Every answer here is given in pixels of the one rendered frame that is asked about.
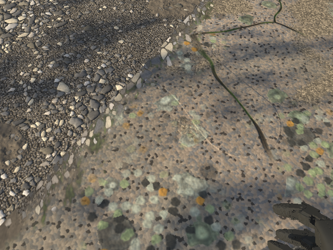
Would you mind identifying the right robot hand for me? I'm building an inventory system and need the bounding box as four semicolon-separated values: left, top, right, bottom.
267;202;333;250

